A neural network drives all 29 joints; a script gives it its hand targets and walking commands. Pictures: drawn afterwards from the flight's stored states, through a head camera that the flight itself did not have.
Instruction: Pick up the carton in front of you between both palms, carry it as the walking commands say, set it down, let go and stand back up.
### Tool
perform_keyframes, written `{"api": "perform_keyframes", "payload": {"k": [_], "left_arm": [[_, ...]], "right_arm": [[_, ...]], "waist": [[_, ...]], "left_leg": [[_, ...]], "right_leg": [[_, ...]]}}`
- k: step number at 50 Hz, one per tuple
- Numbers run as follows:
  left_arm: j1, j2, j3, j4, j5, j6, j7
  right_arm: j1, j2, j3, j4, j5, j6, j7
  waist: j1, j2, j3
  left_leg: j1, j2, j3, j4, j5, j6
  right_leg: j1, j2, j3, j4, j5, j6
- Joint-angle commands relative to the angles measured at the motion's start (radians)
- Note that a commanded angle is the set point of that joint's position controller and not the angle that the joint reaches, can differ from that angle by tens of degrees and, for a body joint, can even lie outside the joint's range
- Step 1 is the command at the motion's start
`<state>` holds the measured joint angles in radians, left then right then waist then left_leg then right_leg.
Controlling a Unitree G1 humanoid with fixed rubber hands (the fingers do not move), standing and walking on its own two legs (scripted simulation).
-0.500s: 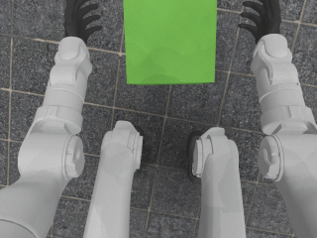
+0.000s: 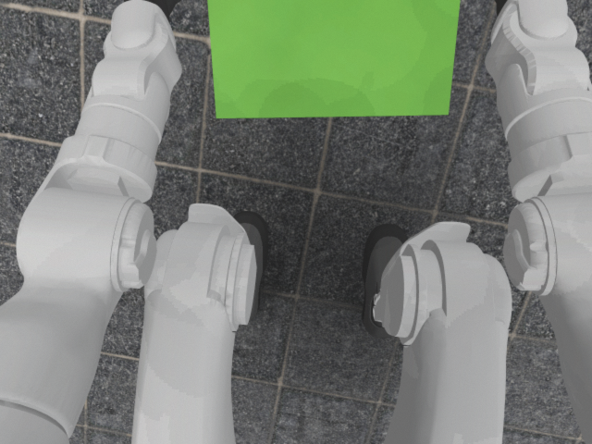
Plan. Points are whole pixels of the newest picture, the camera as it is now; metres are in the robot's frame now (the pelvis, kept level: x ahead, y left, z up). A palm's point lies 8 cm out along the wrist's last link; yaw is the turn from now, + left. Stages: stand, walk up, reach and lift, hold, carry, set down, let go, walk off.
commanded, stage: reach and lift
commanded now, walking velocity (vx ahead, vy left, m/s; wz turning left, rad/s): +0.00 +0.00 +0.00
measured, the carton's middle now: (327, 27) +0.52 +0.00 -0.24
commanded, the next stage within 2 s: none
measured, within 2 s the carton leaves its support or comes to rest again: leaves its support in 0.64 s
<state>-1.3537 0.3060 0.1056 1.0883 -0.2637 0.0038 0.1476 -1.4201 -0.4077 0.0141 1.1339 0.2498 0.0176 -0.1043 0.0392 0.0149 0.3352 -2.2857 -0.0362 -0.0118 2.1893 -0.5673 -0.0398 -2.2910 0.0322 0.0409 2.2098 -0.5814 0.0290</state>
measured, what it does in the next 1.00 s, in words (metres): rises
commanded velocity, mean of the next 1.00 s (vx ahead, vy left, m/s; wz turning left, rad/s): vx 0.00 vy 0.00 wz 0.00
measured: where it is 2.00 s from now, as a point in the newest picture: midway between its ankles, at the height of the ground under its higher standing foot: (311, 292)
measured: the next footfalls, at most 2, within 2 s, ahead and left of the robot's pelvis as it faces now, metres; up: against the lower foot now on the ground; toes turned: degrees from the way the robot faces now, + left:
none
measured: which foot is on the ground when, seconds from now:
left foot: down 0.00-1.00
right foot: down 0.00-1.00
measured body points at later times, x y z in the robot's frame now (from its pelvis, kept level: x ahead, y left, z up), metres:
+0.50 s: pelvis -0.01 +0.00 +0.00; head +0.36 -0.01 +0.26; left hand +0.53 +0.16 -0.18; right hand +0.55 -0.15 -0.18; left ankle +0.11 +0.12 -0.33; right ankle +0.11 -0.12 -0.33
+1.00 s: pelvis -0.01 +0.00 +0.06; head +0.27 -0.01 +0.42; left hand +0.50 +0.15 -0.02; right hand +0.52 -0.15 -0.02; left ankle +0.11 +0.13 -0.33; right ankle +0.11 -0.13 -0.33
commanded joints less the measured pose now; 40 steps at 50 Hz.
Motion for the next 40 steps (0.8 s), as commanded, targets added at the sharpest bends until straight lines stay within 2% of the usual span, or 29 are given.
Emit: {"api": "perform_keyframes", "payload": {"k": [1, 5, 8, 14, 17, 18, 20, 22, 24, 26, 27, 30, 35, 37, 40], "left_arm": [[-0.156, 0.092, 0.002, -0.081, -0.005, -0.019, 0.004], [-0.149, 0.077, 0.023, -0.063, 0.019, -0.022, -0.003], [-0.178, 0.08, 0.033, -0.074, 0.032, -0.026, -0.002], [-0.269, -0.021, -0.044, -0.088, -0.004, -0.025, 0.0], [-0.28, -0.048, -0.023, -0.045, 0.018, -0.021, 0.007], [-0.311, -0.114, -0.045, -0.063, 0.022, -0.022, -0.004], [-0.424, -0.339, -0.106, -0.065, 0.022, -0.022, -0.049], [-0.555, -0.618, -0.147, -0.074, 0.046, -0.001, -0.119], [-0.615, -0.79, -0.146, -0.104, 0.088, 0.032, -0.186], [-0.622, -0.883, -0.132, -0.141, 0.114, 0.059, -0.228], [-0.605, -0.903, -0.116, -0.14, 0.133, 0.063, -0.227], [-0.619, -1.024, -0.152, -0.238, 0.109, 0.084, -0.26], [-0.595, -1.171, -0.252, -0.408, 0.051, 0.137, -0.263], [-0.584, -1.2, -0.29, -0.487, 0.055, 0.165, -0.259], [-0.541, -1.219, -0.312, -0.568, 0.086, 0.208, -0.255]], "right_arm": [[-0.2, -0.079, -0.009, -0.077, -0.002, -0.017, -0.003], [-0.185, -0.056, -0.032, -0.044, -0.026, -0.018, 0.001], [-0.213, -0.057, -0.037, -0.055, -0.032, -0.024, -0.001], [-0.306, 0.037, 0.034, -0.071, -0.002, -0.026, -0.006], [-0.32, 0.05, 0.005, -0.048, -0.036, -0.025, -0.016], [-0.351, 0.132, 0.042, -0.066, -0.036, -0.024, -0.005], [-0.453, 0.37, 0.105, -0.048, -0.026, -0.022, 0.037], [-0.556, 0.655, 0.143, -0.04, -0.042, -0.005, 0.107], [-0.584, 0.844, 0.118, -0.061, -0.081, 0.021, 0.171], [-0.567, 0.939, 0.084, -0.092, -0.107, 0.04, 0.21], [-0.558, 0.939, 0.069, -0.093, -0.12, 0.042, 0.212], [-0.578, 1.07, 0.104, -0.198, -0.094, 0.058, 0.235], [-0.594, 1.214, 0.204, -0.424, -0.053, 0.096, 0.216], [-0.559, 1.261, 0.228, -0.497, -0.06, 0.127, 0.207], [-0.479, 1.322, 0.238, -0.549, -0.089, 0.177, 0.206]], "waist": [[0.01, -0.077, -1.313], [0.008, -0.063, -1.186], [0.01, -0.057, -1.18], [0.016, -0.062, -1.194], [0.005, -0.07, -1.166], [0.014, -0.076, -1.154], [0.009, -0.079, -1.148], [0.005, -0.075, -1.124], [0.003, -0.069, -1.094], [0.004, -0.058, -1.092], [0.001, -0.049, -1.09], [0.008, -0.055, -1.235], [-0.004, -0.08, -1.645], [-0.008, -0.081, -1.752], [-0.001, -0.079, -1.777]], "left_leg": [[0.627, -0.006, 0.063, -0.151, 0.419, -0.018], [0.539, -0.002, 0.058, -0.164, 0.362, -0.016], [0.529, -0.001, 0.056, -0.169, 0.348, -0.015], [0.555, -0.01, 0.061, -0.184, 0.307, -0.015], [0.563, -0.023, 0.06, -0.19, 0.271, -0.015], [0.567, -0.028, 0.06, -0.191, 0.263, -0.006], [0.547, -0.042, 0.054, -0.186, 0.281, -0.005], [0.527, -0.065, 0.053, -0.172, 0.269, -0.005], [0.507, -0.08, 0.067, -0.158, 0.249, 0.003], [0.5, -0.087, 0.081, -0.149, 0.272, 0.008], [0.502, -0.092, 0.086, -0.144, 0.292, 0.001], [0.569, -0.105, 0.097, -0.131, 0.379, 0.008], [0.722, -0.119, 0.115, -0.127, 0.529, -0.002], [0.754, -0.125, 0.124, -0.149, 0.525, -0.008], [0.764, -0.134, 0.128, -0.208, 0.453, -0.01]], "right_leg": [[0.659, -0.001, -0.054, -0.159, 0.391, 0.005], [0.57, -0.004, -0.041, -0.176, 0.338, 0.0], [0.561, -0.003, -0.036, -0.18, 0.325, -0.002], [0.595, 0.007, -0.045, -0.202, 0.276, -0.004], [0.595, 0.013, -0.051, -0.212, 0.242, -0.003], [0.593, 0.02, -0.047, -0.211, 0.233, -0.007], [0.58, 0.037, -0.042, -0.205, 0.249, -0.015], [0.556, 0.059, -0.043, -0.193, 0.247, -0.02], [0.516, 0.076, -0.06, -0.186, 0.233, -0.022], [0.491, 0.088, -0.076, -0.176, 0.249, -0.026], [0.471, 0.09, -0.085, -0.165, 0.266, -0.02], [0.551, 0.104, -0.091, -0.156, 0.347, -0.027], [0.795, 0.12, -0.113, -0.152, 0.534, -0.013], [0.859, 0.13, -0.12, -0.172, 0.542, -0.008], [0.862, 0.144, -0.126, -0.228, 0.468, -0.005]]}}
